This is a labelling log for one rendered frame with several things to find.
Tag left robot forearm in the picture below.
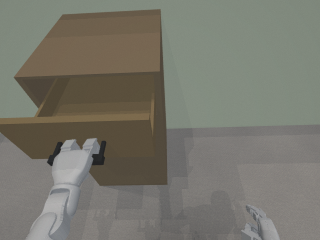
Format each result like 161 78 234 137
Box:
25 183 81 240

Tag handle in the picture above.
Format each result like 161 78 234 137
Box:
47 141 106 166

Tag drawer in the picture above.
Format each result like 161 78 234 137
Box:
0 74 157 159

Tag left robot hand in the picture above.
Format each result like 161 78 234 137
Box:
51 138 100 187

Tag cabinet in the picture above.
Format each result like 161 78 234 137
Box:
14 9 168 186

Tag right robot hand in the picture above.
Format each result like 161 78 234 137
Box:
241 204 280 240

